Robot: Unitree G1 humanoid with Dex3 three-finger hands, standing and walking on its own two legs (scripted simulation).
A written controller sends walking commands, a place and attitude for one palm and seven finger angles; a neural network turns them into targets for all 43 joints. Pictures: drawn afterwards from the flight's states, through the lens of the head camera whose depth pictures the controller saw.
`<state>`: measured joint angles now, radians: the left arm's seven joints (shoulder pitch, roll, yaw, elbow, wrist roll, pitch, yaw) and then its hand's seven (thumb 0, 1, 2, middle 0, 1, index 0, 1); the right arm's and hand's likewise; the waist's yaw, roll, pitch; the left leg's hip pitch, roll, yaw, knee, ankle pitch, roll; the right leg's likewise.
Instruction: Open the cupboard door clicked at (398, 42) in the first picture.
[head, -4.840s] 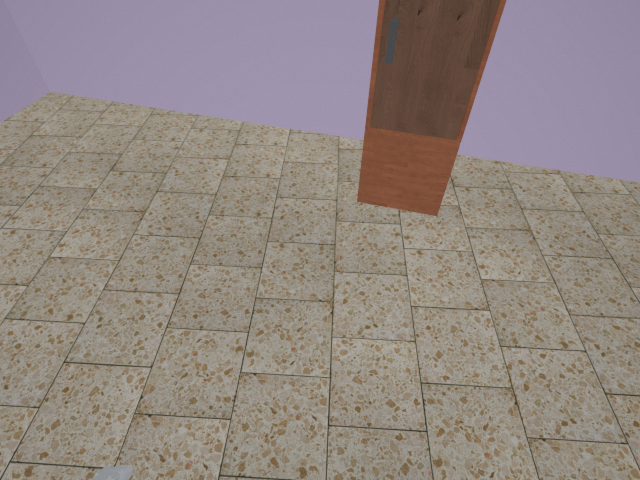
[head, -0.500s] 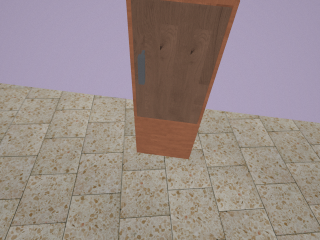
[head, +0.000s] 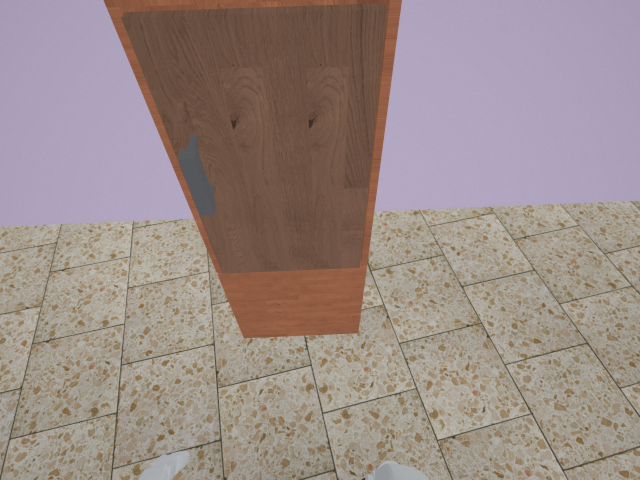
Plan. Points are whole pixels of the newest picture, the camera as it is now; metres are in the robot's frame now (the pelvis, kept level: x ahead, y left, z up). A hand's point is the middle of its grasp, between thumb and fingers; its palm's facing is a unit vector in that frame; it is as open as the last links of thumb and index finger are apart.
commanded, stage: come to a stop and stand still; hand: left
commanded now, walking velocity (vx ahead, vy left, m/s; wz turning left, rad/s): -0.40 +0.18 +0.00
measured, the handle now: (200, 175) +0.58 +0.22 +0.02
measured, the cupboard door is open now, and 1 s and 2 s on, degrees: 0 0 0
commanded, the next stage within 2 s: look again from close up in 1.32 s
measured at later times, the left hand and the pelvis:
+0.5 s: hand out of the picture +0.07 +0.24 -0.17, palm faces +0.05 -0.98 -0.17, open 7.3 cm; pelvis +0.04 +0.06 +0.02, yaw -1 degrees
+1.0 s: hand out of the picture +0.03 +0.19 -0.14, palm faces +0.00 -0.97 -0.24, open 7.3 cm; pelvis +0.00 +0.01 +0.03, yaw -1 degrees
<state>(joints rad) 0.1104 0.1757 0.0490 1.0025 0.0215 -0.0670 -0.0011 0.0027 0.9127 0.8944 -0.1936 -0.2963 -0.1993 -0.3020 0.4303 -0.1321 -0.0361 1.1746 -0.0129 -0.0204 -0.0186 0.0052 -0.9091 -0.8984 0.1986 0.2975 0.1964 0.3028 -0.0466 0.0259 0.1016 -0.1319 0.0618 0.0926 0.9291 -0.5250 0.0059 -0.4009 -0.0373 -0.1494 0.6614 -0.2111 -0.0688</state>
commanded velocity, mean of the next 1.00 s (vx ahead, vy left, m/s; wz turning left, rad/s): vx -0.07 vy -0.04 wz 0.00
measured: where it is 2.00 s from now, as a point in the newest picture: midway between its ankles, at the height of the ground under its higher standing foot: outside the picture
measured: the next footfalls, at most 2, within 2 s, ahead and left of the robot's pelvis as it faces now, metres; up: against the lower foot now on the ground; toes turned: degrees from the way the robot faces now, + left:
left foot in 0.36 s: +0.11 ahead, +0.14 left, +0.00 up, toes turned +4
right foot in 0.92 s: +0.00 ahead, -0.10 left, +0.00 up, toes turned -3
